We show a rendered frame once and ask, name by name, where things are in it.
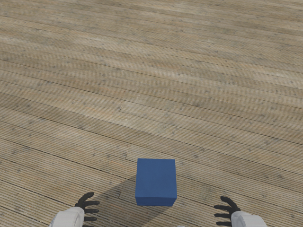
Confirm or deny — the robot left hand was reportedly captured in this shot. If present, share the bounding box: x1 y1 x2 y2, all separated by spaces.
75 192 100 227

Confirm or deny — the carton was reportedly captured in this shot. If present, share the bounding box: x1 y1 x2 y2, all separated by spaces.
135 158 177 206

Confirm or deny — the robot left forearm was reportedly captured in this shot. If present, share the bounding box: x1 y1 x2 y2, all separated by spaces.
49 207 85 227

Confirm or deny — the robot right hand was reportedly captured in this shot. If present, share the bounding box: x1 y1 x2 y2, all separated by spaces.
214 196 241 227

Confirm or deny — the robot right forearm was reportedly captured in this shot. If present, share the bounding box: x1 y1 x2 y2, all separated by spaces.
231 211 267 227

